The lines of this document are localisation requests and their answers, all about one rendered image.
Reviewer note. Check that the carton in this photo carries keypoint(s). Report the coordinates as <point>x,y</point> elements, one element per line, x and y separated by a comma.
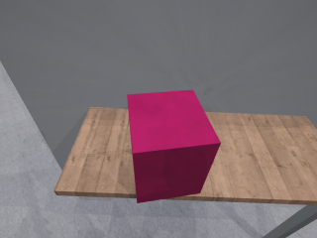
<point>173,144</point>

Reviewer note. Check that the table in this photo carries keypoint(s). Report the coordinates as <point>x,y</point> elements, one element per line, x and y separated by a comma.
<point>262,158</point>

